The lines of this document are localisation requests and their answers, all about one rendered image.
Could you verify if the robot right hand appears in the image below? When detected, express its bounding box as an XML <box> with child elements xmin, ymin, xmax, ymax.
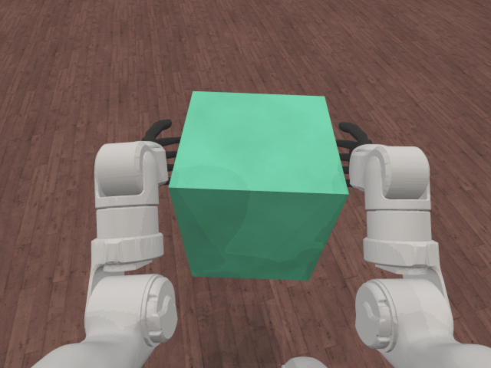
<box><xmin>335</xmin><ymin>122</ymin><xmax>372</xmax><ymax>187</ymax></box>

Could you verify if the carton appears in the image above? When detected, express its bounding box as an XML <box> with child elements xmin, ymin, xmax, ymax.
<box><xmin>168</xmin><ymin>91</ymin><xmax>349</xmax><ymax>281</ymax></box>

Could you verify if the robot left hand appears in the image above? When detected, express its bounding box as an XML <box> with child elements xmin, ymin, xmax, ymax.
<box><xmin>141</xmin><ymin>120</ymin><xmax>181</xmax><ymax>185</ymax></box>

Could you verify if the left robot forearm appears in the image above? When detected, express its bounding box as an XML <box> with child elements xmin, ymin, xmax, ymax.
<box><xmin>84</xmin><ymin>141</ymin><xmax>169</xmax><ymax>333</ymax></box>

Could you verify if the robot left upper arm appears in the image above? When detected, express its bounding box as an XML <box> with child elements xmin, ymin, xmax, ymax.
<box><xmin>31</xmin><ymin>274</ymin><xmax>177</xmax><ymax>368</ymax></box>

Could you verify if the robot right upper arm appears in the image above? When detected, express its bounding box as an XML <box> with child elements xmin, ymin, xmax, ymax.
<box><xmin>355</xmin><ymin>278</ymin><xmax>491</xmax><ymax>368</ymax></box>

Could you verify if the right robot forearm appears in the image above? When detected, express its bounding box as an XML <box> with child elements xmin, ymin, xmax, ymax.
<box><xmin>349</xmin><ymin>144</ymin><xmax>453</xmax><ymax>322</ymax></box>

